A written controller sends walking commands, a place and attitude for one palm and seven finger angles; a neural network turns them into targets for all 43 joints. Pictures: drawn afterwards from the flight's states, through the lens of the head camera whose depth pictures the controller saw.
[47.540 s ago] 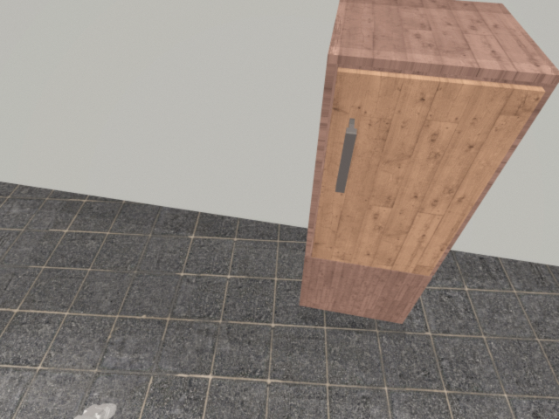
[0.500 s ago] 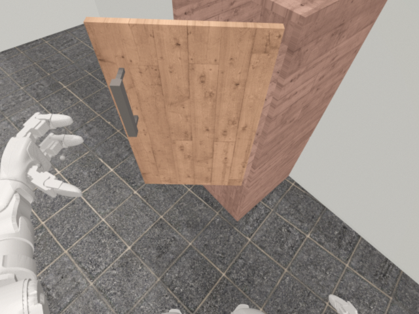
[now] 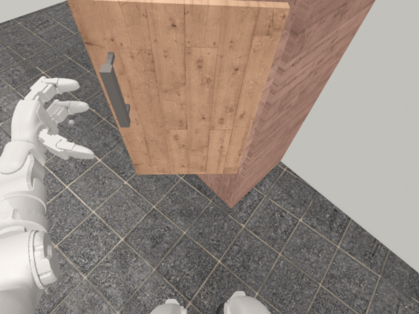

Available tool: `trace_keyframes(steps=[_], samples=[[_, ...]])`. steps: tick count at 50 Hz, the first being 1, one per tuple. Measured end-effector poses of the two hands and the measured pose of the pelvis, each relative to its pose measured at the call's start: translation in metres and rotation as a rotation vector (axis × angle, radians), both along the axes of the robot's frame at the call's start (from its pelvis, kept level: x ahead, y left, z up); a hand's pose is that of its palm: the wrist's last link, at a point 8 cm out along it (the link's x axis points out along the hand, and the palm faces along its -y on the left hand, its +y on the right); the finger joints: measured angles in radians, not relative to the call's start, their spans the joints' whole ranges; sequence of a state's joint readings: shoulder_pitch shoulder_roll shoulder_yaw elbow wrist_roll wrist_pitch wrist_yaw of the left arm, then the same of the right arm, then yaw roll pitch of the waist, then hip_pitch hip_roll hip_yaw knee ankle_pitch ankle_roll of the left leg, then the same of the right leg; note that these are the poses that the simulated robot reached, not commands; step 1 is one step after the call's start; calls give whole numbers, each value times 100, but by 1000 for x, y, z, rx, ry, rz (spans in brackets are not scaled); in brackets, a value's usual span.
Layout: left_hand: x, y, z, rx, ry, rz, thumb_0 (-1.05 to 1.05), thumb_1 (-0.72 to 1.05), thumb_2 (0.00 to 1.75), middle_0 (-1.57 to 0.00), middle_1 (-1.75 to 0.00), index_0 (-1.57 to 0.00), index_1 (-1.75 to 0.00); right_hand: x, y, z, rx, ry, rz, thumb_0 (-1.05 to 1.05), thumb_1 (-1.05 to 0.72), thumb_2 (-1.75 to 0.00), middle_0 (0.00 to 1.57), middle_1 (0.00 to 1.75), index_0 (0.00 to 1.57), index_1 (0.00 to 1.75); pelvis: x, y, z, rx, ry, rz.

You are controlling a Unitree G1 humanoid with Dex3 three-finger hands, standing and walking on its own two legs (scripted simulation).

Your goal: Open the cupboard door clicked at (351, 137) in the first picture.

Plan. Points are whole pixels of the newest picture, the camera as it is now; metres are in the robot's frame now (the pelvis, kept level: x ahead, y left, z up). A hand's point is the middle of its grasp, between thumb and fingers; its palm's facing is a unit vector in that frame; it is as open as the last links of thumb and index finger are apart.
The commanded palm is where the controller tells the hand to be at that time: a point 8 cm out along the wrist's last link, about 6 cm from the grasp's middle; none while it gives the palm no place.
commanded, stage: move the hooked fingers beside the handle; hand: left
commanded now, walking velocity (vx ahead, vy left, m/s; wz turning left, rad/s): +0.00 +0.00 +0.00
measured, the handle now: (118, 92) +0.54 +0.18 +0.07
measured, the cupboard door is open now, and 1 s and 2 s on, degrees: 48 48 48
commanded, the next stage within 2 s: slide the fingers in behind the handle in 1.26 s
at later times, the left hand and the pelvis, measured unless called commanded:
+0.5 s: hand (82, 106) +0.49 +0.23 +0.08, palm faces +0.00 -1.00 -0.02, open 14.0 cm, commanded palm +0.46 +0.28 +0.08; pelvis +0.01 +0.00 +0.00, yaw -2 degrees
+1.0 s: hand (80, 114) +0.48 +0.24 +0.07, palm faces +0.00 -1.00 +0.00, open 14.0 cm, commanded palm +0.46 +0.29 +0.08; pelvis +0.00 +0.00 -0.01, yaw -1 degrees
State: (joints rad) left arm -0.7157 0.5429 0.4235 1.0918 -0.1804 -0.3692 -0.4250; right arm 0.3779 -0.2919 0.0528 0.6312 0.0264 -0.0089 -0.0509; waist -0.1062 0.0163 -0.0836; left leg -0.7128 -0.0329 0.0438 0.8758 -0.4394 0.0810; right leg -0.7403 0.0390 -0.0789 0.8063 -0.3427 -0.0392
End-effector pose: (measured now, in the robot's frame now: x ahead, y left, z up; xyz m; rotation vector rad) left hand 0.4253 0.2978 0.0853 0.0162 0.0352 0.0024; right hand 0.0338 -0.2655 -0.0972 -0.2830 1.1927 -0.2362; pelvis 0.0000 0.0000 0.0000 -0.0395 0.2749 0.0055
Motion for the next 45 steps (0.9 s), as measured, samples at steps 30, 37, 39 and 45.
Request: trace_keyframes(steps=[30,37,39,45], samples=[[34,-5,-9,-15,30,15,-1,-50,30,-30,-120,-30,-120,-28,-1,0,6,129,-72,1,-91,-90,20,30,20,30,8,-3,-3,-9,45,-23],[27,3,2,9,-28,19,-1,-50,30,-30,-120,-30,-120,-13,-5,1,-6,98,-46,1,-91,-90,20,30,20,30,8,-3,-4,-15,38,-13],[27,3,4,-6,-31,8,-1,-50,30,-30,-120,-30,-120,-9,-5,0,-8,95,-38,1,-91,-90,20,30,20,30,8,-3,-4,-16,36,-9],[27,-2,-7,-18,39,-21,-1,-50,30,-30,-120,-30,-120,-2,-5,0,-12,70,-24,1,-91,-90,20,30,20,30,6,-2,-5,-15,39,-4]])
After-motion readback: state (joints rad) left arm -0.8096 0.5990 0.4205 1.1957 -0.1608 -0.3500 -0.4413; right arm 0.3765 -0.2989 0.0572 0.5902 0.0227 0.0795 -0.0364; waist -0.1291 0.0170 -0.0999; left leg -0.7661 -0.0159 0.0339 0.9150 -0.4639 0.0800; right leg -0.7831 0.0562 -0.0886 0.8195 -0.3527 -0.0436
